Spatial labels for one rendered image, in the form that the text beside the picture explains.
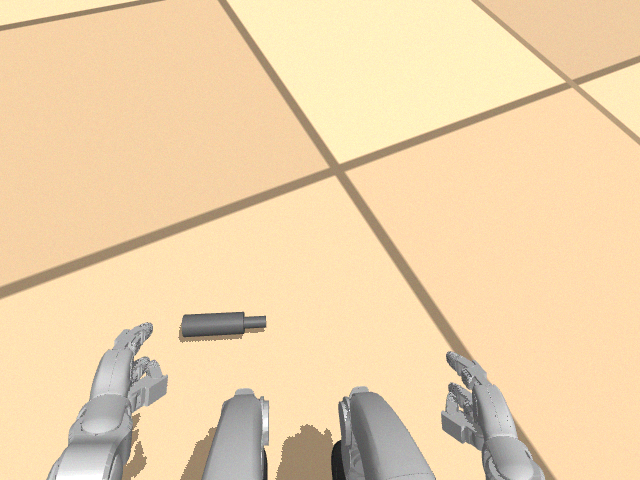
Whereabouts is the right robot hand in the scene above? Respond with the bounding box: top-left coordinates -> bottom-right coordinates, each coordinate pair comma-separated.
441,351 -> 518,452

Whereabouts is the right robot arm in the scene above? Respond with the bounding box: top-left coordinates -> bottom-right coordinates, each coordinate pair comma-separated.
482,436 -> 545,480

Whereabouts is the left robot hand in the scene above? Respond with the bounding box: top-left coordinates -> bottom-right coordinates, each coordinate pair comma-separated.
89,322 -> 168,413

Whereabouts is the bottle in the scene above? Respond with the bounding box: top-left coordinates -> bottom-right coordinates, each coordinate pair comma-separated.
182,312 -> 266,337

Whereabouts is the left robot arm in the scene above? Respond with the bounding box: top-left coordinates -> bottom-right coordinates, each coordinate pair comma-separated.
46,394 -> 133,480

